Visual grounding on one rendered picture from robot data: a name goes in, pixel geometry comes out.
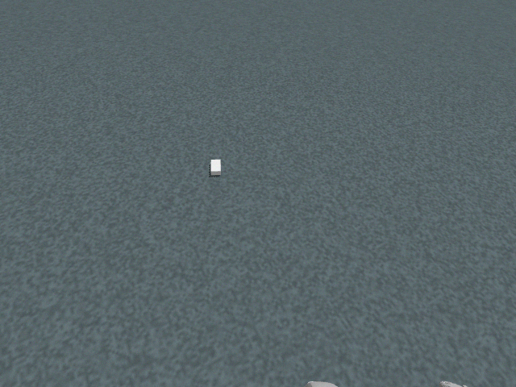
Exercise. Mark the small box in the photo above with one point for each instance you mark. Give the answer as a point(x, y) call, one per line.
point(215, 168)

